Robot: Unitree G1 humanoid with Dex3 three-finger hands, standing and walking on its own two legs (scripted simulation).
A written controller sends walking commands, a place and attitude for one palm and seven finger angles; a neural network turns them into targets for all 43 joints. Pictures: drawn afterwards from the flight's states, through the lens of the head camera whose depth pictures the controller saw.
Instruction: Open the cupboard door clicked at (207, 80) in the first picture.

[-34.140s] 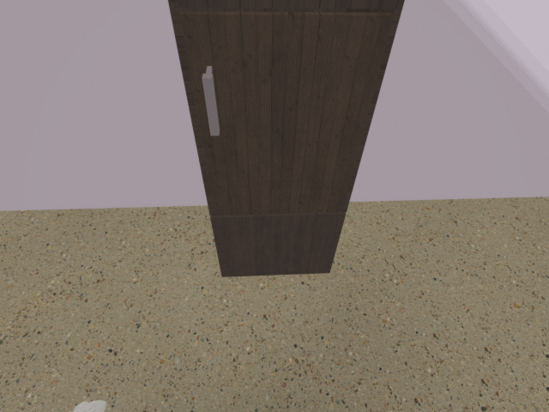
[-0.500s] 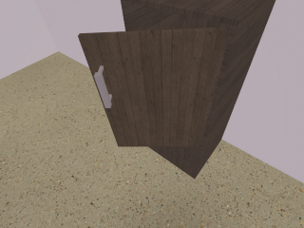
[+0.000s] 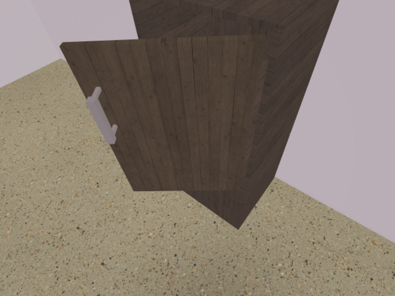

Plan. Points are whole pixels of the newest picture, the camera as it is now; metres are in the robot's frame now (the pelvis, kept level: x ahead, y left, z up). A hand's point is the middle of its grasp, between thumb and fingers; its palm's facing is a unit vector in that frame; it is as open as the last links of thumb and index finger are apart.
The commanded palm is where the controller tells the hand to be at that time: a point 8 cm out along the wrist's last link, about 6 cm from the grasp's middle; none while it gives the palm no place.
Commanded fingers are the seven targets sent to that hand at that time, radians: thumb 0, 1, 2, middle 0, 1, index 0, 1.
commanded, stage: raise the hand with hooked fingers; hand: left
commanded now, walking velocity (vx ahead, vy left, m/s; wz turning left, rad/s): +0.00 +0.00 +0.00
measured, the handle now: (104, 116) +0.50 +0.26 +0.08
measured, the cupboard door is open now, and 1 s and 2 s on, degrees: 38 38 38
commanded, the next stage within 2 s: none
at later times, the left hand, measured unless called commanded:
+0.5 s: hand (99, 295) +0.14 +0.20 -0.04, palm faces +0.06 -1.00 +0.01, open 8.5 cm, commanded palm +0.12 +0.26 -0.03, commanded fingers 0.00 0.41 0.69 -0.23 -0.62 -0.23 -0.62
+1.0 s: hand (64, 262) +0.18 +0.26 +0.02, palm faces +0.06 -1.00 -0.06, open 11.5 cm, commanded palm +0.15 +0.31 +0.03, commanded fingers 0.00 -0.17 0.44 -0.28 -0.99 -0.28 -0.99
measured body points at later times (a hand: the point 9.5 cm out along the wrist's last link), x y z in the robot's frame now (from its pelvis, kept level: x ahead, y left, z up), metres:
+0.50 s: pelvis -0.04 -0.01 -0.07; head -0.01 +0.00 +0.38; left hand +0.13 +0.25 -0.04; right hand +0.23 -0.25 -0.08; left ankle -0.05 +0.13 -0.74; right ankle +0.01 -0.10 -0.74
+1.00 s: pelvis -0.05 +0.03 -0.05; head -0.01 +0.04 +0.40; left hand +0.17 +0.31 +0.02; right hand +0.10 -0.19 -0.13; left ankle -0.05 +0.13 -0.74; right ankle +0.01 -0.10 -0.74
